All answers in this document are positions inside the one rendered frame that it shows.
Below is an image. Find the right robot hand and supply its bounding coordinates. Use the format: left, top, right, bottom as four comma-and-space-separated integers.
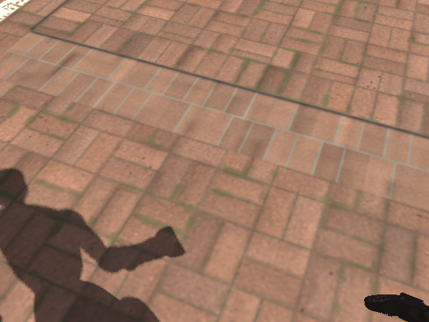
364, 292, 429, 322

